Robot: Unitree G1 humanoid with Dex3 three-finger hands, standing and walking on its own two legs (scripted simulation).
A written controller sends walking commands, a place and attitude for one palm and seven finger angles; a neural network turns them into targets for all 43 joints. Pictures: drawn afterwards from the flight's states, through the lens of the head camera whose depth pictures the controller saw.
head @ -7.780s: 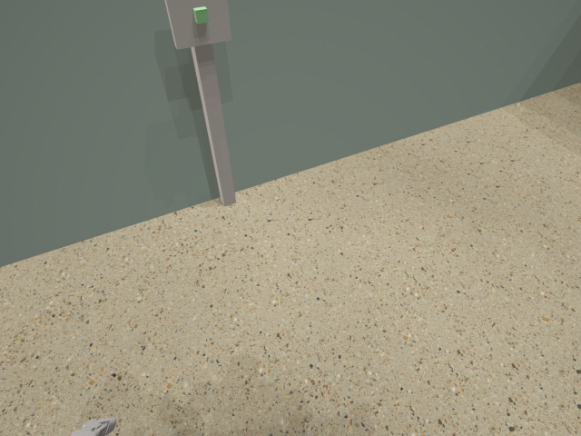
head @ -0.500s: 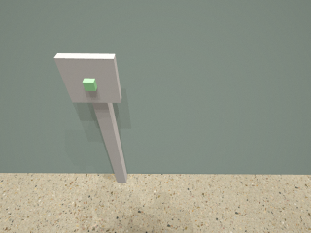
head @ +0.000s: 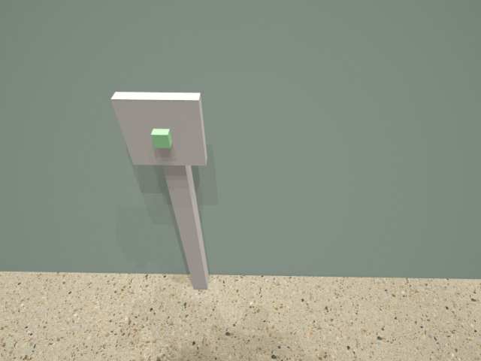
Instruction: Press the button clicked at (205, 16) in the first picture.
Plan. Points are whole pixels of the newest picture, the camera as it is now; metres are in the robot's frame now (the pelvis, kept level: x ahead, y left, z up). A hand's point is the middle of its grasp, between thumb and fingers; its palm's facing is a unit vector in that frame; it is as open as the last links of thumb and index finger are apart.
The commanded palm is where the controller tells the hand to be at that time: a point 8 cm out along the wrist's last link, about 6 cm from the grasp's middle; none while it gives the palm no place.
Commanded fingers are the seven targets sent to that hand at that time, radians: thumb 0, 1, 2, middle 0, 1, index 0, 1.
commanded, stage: shuffle to correct the standing spot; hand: left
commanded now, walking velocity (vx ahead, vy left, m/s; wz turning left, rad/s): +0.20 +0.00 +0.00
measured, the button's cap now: (162, 137) +0.54 +0.21 +0.09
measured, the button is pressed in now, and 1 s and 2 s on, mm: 0 0 0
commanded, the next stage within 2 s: come to a stop and stand still in 0.14 s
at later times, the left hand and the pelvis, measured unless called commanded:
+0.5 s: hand out of the picture +0.01 +0.15 -0.19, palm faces +0.04 -0.99 -0.13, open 7.4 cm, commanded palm none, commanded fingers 0.00 0.90 0.90 -0.20 -0.30 -0.20 -0.30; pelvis +0.06 +0.01 -0.01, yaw +0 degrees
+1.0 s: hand out of the picture +0.02 +0.21 -0.18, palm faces +0.01 -0.98 -0.22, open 7.4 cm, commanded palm none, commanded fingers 0.00 0.90 0.90 -0.20 -0.30 -0.20 -0.30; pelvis -0.01 +0.02 -0.01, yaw +0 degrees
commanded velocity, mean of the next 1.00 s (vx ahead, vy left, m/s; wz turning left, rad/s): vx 0.01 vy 0.00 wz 0.00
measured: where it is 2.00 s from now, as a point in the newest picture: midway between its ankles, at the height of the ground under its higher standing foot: outside the picture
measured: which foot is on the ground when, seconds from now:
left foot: down 0.00-1.00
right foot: down 0.00-1.00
